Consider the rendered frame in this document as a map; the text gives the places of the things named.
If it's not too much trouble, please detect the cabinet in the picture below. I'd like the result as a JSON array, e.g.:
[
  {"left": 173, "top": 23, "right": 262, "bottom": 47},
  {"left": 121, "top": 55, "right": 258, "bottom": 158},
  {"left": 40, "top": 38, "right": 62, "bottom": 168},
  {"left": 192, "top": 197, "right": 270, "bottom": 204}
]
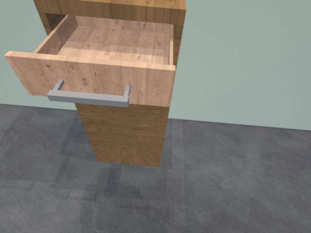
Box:
[{"left": 33, "top": 0, "right": 186, "bottom": 166}]

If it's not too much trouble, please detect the drawer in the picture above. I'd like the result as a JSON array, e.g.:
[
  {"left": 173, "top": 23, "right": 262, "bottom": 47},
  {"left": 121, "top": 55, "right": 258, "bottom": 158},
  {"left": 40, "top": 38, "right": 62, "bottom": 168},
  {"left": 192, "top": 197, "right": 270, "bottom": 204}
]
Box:
[{"left": 5, "top": 15, "right": 175, "bottom": 107}]

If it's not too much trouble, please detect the handle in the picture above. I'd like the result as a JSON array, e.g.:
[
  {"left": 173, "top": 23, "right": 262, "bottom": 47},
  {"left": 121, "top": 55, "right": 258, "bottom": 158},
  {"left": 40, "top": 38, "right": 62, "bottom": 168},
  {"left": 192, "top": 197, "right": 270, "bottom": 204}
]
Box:
[{"left": 47, "top": 79, "right": 130, "bottom": 107}]

